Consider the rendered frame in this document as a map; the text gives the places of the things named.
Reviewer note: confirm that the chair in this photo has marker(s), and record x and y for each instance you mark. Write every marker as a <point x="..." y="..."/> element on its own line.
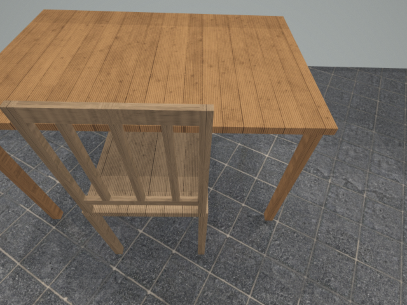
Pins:
<point x="139" y="174"/>

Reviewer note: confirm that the table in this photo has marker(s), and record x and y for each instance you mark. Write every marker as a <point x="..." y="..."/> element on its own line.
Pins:
<point x="248" y="66"/>

